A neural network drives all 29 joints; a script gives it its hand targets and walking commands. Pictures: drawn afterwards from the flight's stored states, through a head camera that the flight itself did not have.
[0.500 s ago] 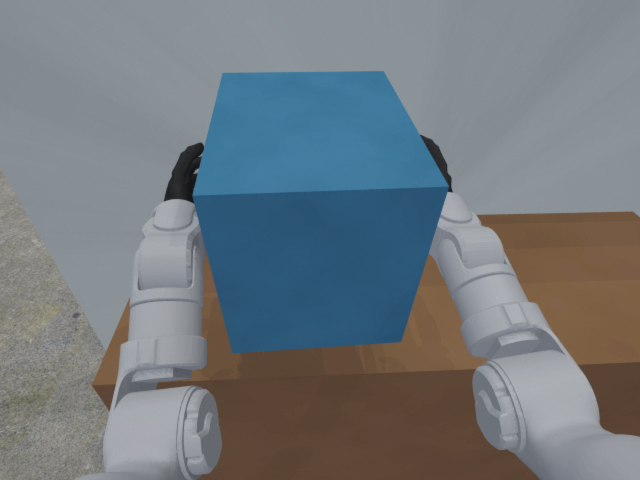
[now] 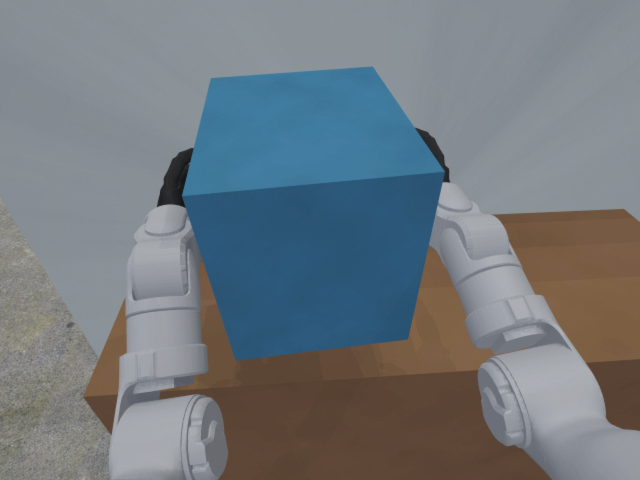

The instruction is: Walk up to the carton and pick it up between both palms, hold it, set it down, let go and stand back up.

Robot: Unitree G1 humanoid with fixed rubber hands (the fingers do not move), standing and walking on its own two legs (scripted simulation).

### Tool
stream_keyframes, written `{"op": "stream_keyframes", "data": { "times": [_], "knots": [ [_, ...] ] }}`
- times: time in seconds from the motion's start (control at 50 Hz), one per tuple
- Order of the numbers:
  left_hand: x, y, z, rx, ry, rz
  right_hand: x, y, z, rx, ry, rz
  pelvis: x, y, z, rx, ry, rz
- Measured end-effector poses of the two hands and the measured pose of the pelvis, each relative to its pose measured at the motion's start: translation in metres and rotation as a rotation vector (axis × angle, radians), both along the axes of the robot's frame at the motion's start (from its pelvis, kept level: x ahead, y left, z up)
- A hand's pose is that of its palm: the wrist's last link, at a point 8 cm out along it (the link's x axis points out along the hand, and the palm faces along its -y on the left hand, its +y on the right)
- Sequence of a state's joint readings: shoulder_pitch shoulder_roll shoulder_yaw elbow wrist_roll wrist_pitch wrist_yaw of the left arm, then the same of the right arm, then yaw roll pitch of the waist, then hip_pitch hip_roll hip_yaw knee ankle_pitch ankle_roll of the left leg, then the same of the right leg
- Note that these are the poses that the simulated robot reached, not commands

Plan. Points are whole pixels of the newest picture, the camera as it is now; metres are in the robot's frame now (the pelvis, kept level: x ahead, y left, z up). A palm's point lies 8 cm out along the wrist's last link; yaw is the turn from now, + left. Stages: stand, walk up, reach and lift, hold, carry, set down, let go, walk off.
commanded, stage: reach and lift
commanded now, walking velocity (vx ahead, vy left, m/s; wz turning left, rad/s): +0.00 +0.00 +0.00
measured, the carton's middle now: (307, 206) +0.39 +0.00 +0.20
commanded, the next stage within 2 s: hold in 0.04 s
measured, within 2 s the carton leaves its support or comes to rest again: neither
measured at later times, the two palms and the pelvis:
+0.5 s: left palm (163, 202) +0.35 +0.16 +0.24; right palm (433, 171) +0.36 -0.15 +0.26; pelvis -0.01 +0.00 +0.00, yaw +0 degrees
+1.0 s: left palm (161, 202) +0.36 +0.16 +0.24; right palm (427, 166) +0.37 -0.14 +0.26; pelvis +0.00 -0.01 +0.00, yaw +0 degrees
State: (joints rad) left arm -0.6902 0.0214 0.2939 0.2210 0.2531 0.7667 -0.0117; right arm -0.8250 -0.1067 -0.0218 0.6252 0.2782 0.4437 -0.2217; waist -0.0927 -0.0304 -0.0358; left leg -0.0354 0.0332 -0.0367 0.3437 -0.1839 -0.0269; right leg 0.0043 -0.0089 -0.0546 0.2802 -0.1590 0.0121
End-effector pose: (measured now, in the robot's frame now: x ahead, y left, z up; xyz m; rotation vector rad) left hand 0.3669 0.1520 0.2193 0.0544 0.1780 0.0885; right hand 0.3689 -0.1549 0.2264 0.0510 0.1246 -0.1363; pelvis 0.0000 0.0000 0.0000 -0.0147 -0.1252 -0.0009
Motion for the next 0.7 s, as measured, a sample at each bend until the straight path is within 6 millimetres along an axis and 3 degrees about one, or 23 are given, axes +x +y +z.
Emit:
{"op": "stream_keyframes", "data": {
  "times": [0.16,0.38,0.7],
  "knots": [
    [-0.011,0.006,0.016,-0.017,-0.060,0.009,-0.010,0.006,0.017,-0.002,-0.060,0.004,-0.004,0.000,0.000,-0.003,0.007,-0.006],
    [-0.013,0.009,0.022,-0.010,-0.031,0.015,-0.008,0.009,0.029,-0.025,-0.031,0.017,-0.011,-0.003,-0.001,-0.001,0.012,-0.002],
    [-0.012,0.004,0.027,-0.014,-0.015,0.014,-0.008,0.004,0.031,-0.012,-0.013,0.016,-0.008,-0.005,-0.001,0.002,0.018,-0.003]
  ]
}}
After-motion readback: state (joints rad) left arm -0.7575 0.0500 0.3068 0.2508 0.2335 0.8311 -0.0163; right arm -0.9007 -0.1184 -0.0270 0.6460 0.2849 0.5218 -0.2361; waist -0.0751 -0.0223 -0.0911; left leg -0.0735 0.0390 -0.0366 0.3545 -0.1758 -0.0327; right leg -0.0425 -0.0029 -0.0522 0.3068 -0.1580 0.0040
